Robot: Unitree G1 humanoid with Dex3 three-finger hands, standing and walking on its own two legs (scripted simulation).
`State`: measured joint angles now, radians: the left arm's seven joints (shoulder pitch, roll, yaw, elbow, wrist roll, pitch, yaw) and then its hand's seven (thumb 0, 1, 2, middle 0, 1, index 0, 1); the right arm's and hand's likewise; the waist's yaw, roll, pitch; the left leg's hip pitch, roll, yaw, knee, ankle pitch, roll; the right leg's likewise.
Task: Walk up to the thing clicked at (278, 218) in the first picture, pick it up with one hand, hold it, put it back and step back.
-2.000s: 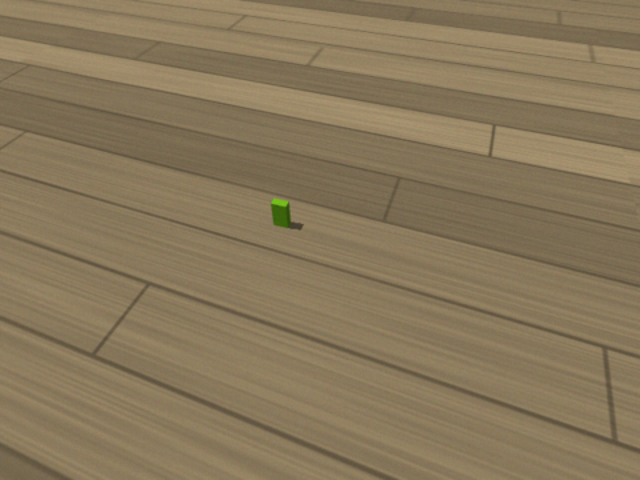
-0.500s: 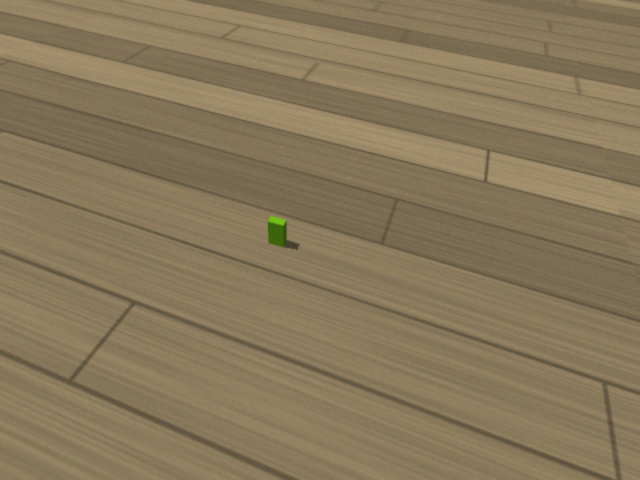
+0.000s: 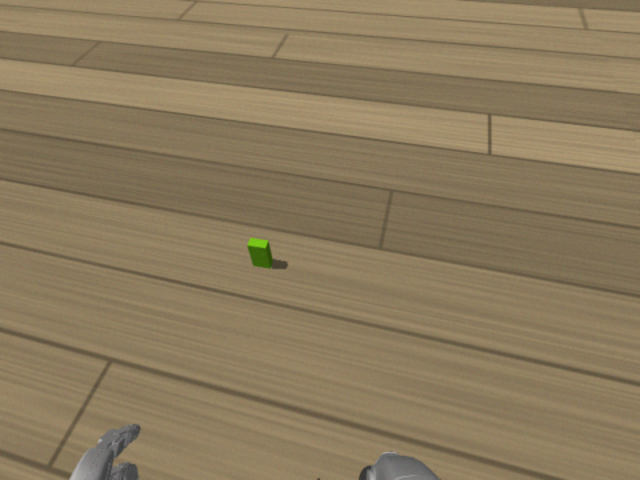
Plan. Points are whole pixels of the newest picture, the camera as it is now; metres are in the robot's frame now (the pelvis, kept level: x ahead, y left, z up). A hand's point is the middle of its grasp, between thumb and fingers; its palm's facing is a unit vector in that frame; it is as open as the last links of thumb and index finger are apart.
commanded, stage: walk up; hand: left
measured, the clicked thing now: (260, 253) +0.93 +0.19 -0.69
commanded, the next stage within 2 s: none
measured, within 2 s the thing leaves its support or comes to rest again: neither
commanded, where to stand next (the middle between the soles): +0.62 -0.02 m, yaw +1 degrees
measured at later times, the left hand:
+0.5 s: hand (125, 425) +0.24 +0.30 -0.15, palm faces -0.05 -0.94 -0.33, open 7.4 cm
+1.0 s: hand (179, 286) +0.44 +0.23 -0.09, palm faces +0.02 -0.90 -0.43, open 7.3 cm
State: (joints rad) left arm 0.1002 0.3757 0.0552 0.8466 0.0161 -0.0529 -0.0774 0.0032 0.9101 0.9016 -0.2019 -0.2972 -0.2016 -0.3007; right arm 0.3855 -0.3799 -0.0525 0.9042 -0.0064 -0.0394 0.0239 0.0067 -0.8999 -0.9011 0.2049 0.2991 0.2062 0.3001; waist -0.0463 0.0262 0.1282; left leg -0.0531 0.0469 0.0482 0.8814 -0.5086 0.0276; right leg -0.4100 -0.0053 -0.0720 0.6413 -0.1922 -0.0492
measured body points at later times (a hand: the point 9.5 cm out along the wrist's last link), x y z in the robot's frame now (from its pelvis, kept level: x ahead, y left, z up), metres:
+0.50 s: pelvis +0.22 +0.02 +0.01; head +0.24 +0.05 +0.46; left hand +0.24 +0.35 -0.12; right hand +0.31 -0.29 -0.08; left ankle +0.29 +0.14 -0.72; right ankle +0.14 -0.10 -0.65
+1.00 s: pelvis +0.39 -0.05 +0.02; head +0.41 -0.08 +0.46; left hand +0.44 +0.28 -0.06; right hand +0.47 -0.36 -0.12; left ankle +0.39 +0.10 -0.65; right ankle +0.43 -0.15 -0.72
